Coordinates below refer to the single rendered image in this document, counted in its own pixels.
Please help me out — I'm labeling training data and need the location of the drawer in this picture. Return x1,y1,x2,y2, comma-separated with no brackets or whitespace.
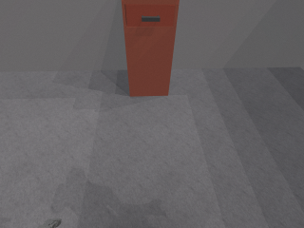
125,4,176,27

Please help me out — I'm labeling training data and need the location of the handle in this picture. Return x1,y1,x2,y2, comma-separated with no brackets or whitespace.
142,15,161,22

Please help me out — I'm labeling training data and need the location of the left robot hand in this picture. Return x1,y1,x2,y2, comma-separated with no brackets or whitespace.
38,218,62,228

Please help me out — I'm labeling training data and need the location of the cabinet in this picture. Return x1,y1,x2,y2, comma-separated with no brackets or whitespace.
121,0,180,97

